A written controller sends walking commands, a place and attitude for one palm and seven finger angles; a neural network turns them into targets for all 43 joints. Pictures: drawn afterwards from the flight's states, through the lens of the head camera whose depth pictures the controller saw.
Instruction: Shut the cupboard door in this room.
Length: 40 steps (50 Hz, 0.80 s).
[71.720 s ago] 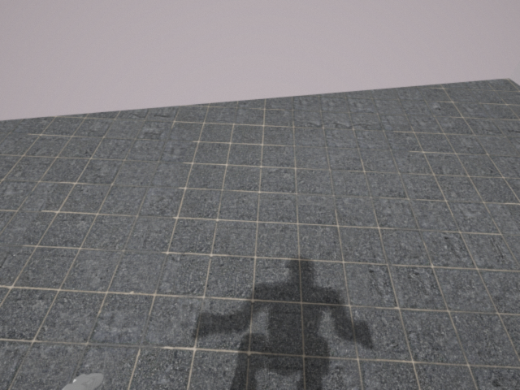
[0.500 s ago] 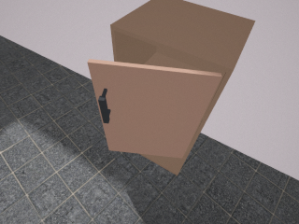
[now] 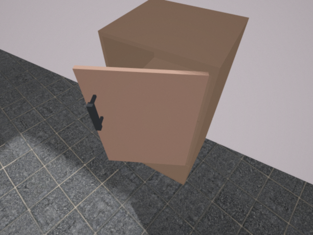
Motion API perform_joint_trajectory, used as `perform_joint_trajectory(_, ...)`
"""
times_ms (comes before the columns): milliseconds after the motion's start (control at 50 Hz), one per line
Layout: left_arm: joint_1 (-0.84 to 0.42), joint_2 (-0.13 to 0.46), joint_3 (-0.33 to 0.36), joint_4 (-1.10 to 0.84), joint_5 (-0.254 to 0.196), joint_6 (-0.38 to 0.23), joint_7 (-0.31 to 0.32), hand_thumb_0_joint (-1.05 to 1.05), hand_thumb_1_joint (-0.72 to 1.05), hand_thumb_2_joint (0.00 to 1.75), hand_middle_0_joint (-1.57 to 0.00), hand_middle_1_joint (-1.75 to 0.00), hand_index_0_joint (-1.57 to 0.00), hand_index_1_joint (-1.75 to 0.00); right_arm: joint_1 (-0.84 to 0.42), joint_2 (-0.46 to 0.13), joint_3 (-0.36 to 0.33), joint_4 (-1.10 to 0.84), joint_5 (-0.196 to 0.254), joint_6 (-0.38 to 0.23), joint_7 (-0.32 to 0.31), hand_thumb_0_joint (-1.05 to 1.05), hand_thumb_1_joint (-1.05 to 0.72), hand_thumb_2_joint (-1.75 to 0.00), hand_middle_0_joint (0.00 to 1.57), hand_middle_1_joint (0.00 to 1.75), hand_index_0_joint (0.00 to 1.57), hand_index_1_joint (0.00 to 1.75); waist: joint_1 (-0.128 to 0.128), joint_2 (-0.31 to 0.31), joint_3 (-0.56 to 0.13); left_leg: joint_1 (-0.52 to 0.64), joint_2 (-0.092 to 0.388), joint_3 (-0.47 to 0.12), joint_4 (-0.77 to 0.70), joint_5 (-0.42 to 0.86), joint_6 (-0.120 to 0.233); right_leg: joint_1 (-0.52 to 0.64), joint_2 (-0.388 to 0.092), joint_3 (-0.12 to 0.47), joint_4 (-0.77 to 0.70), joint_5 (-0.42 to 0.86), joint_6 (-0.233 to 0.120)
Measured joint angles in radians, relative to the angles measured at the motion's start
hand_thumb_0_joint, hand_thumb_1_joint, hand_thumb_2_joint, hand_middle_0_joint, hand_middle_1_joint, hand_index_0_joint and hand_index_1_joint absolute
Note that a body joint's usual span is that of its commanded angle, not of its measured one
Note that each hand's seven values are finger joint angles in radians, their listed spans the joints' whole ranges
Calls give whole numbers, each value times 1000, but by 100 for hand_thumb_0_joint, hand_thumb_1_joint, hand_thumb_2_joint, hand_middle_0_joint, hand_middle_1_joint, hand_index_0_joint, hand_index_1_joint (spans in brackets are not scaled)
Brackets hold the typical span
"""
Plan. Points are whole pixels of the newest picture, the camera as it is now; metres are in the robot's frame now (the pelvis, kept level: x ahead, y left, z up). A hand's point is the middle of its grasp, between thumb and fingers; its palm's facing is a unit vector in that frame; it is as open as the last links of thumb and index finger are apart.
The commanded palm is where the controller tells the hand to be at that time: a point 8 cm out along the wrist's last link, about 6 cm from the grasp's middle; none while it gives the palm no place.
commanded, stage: come to a stop and stand still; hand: left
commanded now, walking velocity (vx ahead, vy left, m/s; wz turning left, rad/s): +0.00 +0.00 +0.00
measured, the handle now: (96, 113) +0.51 +0.24 -0.04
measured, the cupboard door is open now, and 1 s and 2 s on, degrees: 25 25 25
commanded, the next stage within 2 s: look again from close up in 0.86 s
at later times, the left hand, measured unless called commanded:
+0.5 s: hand out of the picture +0.02 +0.16 -0.18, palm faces +0.06 -0.98 -0.17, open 7.4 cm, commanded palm none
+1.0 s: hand out of the picture +0.06 +0.20 -0.17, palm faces +0.03 -0.97 -0.23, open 7.4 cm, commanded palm none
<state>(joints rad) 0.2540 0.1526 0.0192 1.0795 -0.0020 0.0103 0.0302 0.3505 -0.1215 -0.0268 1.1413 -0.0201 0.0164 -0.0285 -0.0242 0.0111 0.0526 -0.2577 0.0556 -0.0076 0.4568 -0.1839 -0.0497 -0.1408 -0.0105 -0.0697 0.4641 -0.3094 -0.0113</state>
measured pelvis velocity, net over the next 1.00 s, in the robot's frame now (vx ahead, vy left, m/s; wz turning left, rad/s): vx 0.05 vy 0.01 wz -0.01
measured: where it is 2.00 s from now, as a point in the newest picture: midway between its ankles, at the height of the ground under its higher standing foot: outside the picture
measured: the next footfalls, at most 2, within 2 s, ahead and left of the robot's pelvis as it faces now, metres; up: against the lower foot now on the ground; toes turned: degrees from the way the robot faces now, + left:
none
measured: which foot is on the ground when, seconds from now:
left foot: down 0.00-1.00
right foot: down 0.00-1.00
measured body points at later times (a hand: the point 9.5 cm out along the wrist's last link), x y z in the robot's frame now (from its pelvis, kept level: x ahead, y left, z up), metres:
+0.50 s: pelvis +0.03 +0.00 +0.00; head +0.05 +0.01 +0.45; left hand +0.02 +0.22 -0.16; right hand +0.05 -0.22 -0.16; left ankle +0.04 +0.15 -0.74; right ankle -0.04 -0.11 -0.74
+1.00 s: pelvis +0.05 +0.01 +0.00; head +0.07 +0.01 +0.45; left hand +0.06 +0.25 -0.15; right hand +0.07 -0.22 -0.16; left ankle +0.04 +0.15 -0.74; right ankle -0.04 -0.11 -0.74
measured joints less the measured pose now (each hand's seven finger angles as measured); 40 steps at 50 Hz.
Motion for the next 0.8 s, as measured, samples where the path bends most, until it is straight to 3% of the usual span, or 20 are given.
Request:
perform_joint_trajectory(200, 37, -29, -4, 19, 3, -4, -1, 0, 92, 90, -20, -30, -20, -30, -49, 14, 3, -14, 3, -14, -5, 0, -91, -89, 20, 30, 20, 30, 14, -6, 5, 12, -2, 2, -1, -16, 1, 18, -2, 0, -13, -10, 2)
perform_joint_trajectory(340, 51, -38, -8, 23, 6, -8, 1, 0, 91, 90, -20, -30, -20, -30, -82, -14, 0, -18, 4, -16, -13, 2, -93, -89, 20, 30, 20, 30, 27, -15, -3, 31, -10, 6, 1, -35, 5, 40, -10, 3, -19, -24, 8)
perform_joint_trajectory(800, 19, 13, -3, 3, 6, -18, 4, 0, 91, 90, -20, -30, -20, -30, -120, -39, 8, -34, 6, -24, -11, 1, -92, -89, 20, 30, 20, 30, 28, -21, -9, 72, -25, 13, -13, -66, 14, 92, -26, 5, -57, -40, 21)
